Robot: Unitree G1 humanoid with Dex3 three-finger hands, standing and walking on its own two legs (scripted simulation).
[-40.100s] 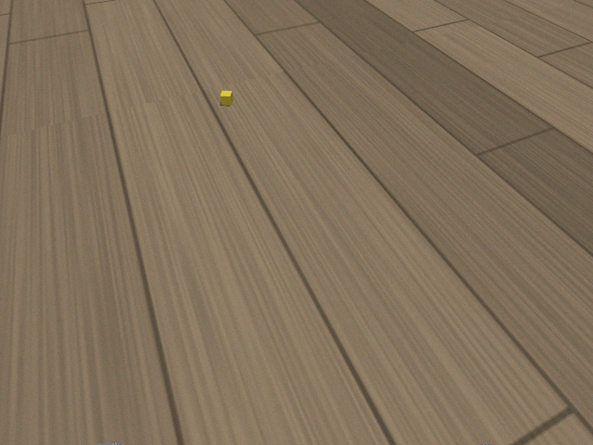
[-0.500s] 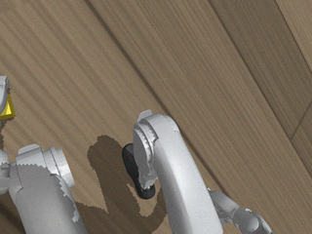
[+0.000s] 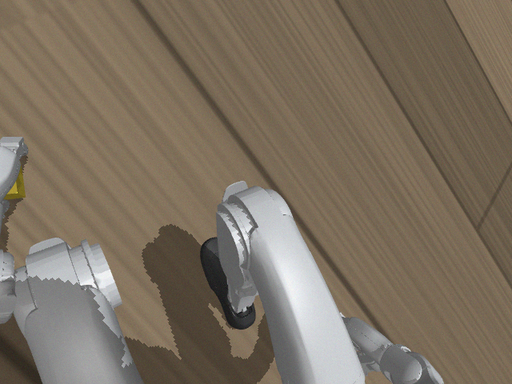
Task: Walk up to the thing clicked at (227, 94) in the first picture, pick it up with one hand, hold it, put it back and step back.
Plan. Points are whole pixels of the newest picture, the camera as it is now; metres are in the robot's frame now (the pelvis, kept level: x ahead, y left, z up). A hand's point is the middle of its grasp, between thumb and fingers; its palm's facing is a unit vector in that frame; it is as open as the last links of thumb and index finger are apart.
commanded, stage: close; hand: left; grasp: from above
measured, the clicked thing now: out of the picture +0.44 +0.25 -0.29
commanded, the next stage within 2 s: settle in 0.34 s
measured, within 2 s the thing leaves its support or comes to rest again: neither
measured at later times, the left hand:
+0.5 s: hand out of the picture +0.42 +0.25 -0.27, palm faces -0.50 -0.05 -0.87, open 9.7 cm
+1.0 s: hand out of the picture +0.44 +0.26 -0.20, palm faces -0.40 -0.05 -0.92, open 8.5 cm
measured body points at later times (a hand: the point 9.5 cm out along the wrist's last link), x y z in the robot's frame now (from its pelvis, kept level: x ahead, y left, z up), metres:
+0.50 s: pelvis +0.00 +0.00 +0.00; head +0.27 +0.12 +0.34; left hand +0.44 +0.25 -0.22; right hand +0.06 -0.25 -0.07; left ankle +0.06 +0.13 -0.28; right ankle +0.13 -0.12 -0.28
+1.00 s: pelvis +0.01 +0.00 +0.01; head +0.24 +0.09 +0.38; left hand +0.45 +0.26 -0.14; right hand +0.05 -0.27 -0.08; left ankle +0.06 +0.13 -0.28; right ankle +0.13 -0.12 -0.28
